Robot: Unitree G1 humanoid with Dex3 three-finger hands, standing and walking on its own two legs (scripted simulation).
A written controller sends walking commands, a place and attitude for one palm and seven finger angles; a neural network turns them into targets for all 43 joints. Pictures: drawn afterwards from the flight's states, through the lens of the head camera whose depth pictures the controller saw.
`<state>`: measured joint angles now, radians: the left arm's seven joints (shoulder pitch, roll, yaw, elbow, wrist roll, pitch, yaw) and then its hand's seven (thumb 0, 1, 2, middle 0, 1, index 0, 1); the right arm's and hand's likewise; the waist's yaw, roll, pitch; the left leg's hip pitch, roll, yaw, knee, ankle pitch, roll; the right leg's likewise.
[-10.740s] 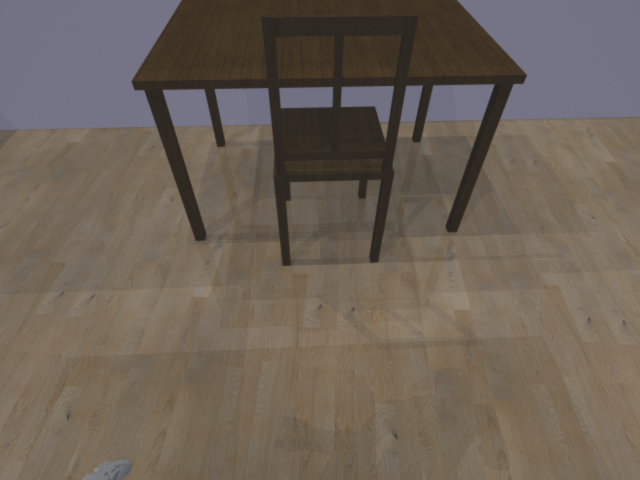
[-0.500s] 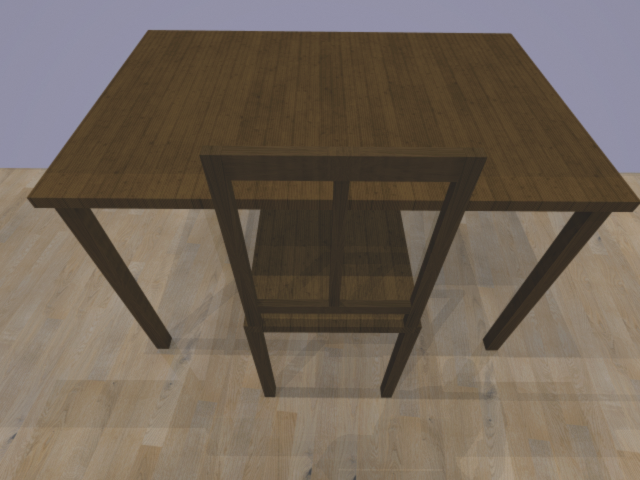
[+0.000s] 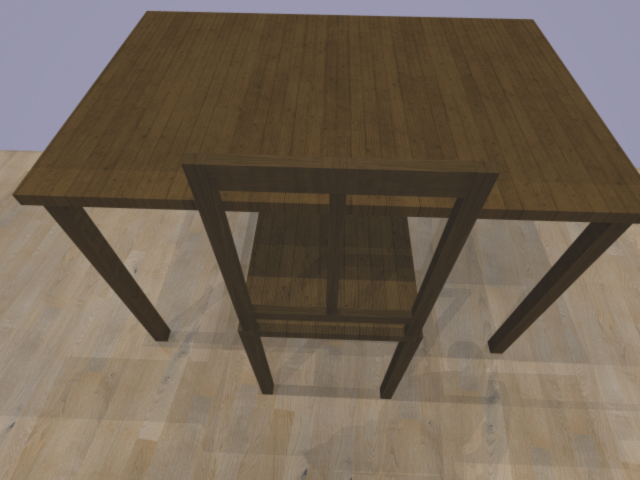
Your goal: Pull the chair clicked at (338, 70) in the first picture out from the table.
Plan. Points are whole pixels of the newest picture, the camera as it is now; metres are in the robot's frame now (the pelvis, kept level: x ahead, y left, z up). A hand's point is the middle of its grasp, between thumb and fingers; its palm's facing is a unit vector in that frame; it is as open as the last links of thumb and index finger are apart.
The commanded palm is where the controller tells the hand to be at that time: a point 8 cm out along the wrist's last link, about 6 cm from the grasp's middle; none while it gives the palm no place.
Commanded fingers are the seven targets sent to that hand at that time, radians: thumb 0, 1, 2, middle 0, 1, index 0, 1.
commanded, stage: come to a stop and stand still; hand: left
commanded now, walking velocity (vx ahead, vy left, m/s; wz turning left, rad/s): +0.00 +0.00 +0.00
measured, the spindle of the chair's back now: (333, 263) +0.44 +0.01 -0.05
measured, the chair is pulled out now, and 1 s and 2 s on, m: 0.00 0.00 0.00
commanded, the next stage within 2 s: look again from close up in 1.02 s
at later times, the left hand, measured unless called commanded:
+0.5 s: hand out of the picture +0.02 +0.22 -0.17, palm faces +0.00 -0.96 -0.27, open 7.4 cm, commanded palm none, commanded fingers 0.00 0.90 0.90 -0.20 -0.30 -0.20 -0.30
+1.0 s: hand out of the picture -0.06 +0.24 -0.17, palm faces -0.05 -0.97 -0.24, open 7.4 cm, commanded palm none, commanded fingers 0.00 0.90 0.90 -0.20 -0.30 -0.20 -0.30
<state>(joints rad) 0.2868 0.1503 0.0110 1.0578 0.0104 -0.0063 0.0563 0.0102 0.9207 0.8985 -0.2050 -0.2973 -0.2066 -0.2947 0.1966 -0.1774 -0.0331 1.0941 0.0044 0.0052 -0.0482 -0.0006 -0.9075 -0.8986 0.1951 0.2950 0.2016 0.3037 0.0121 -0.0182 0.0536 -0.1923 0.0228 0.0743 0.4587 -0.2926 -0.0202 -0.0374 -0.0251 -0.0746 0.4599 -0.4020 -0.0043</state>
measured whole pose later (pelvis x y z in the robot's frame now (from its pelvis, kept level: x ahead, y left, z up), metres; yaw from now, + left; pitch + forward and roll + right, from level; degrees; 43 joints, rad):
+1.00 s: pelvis -0.07 +0.05 +0.00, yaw -3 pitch -1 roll +1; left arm 0.29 0.19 -0.01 1.04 0.02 0.00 0.04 0.00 0.91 0.90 -0.20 -0.30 -0.20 -0.29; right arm 0.21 -0.18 -0.02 1.06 0.00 0.01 0.00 0.00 -0.91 -0.90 0.20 0.30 0.20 0.30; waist 0.01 -0.01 0.08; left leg -0.27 -0.02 0.11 0.49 -0.21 0.06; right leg -0.14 -0.07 -0.01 0.50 -0.35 0.05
